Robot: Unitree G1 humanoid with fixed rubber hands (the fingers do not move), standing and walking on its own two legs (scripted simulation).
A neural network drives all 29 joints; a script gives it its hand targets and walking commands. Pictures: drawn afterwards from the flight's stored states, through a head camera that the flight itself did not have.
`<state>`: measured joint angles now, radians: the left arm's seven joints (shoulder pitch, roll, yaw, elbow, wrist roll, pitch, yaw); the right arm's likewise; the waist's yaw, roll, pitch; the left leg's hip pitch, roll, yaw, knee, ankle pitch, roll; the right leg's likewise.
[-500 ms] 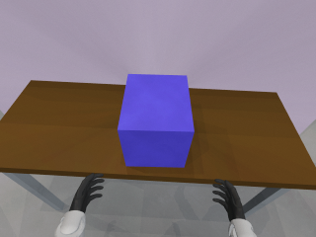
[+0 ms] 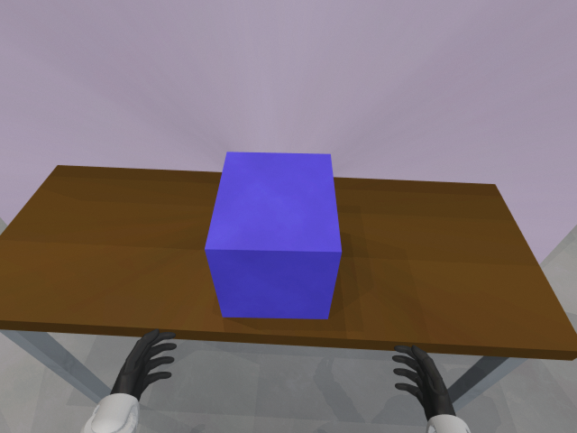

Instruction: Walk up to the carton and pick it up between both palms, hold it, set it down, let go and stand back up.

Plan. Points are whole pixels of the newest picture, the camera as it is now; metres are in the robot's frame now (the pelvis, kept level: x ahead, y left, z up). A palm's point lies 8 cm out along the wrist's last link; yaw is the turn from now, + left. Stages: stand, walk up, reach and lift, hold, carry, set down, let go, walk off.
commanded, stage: set down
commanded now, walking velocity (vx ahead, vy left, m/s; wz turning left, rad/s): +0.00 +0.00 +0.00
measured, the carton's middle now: (277, 234) +0.46 +0.05 -0.02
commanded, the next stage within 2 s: let go in 0.34 s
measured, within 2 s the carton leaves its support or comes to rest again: neither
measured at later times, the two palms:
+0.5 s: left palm (128, 422) +0.15 +0.23 -0.06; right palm out of the picture +0.14 -0.21 -0.07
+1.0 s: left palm out of the picture +0.12 +0.24 -0.09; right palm out of the picture +0.11 -0.23 -0.10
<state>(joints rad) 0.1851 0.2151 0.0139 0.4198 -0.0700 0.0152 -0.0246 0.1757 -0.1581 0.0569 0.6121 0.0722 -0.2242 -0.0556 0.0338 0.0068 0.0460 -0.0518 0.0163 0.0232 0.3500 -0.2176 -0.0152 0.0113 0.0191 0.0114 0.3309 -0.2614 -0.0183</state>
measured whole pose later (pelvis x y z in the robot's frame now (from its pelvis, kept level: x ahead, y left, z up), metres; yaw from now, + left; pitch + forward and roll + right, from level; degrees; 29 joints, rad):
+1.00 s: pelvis -0.02 +0.01 -0.01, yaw -3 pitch -1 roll -1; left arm 0.27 0.20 0.01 0.54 0.03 0.04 0.00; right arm 0.18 -0.21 -0.04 0.74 -0.03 -0.02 0.02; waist 0.02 0.02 -0.01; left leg -0.23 0.04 0.07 0.50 -0.27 0.00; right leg -0.17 0.03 0.04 0.47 -0.28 0.00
